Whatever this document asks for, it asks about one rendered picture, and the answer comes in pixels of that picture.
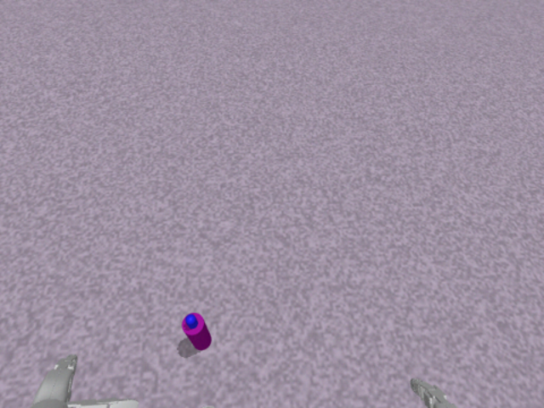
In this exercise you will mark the left robot hand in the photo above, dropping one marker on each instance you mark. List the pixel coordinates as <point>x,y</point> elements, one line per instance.
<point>57,385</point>

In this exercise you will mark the bottle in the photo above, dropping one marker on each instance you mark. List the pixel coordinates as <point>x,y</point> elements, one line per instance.
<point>196,330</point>

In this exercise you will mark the right robot hand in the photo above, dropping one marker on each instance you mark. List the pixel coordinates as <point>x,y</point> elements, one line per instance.
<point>432,396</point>

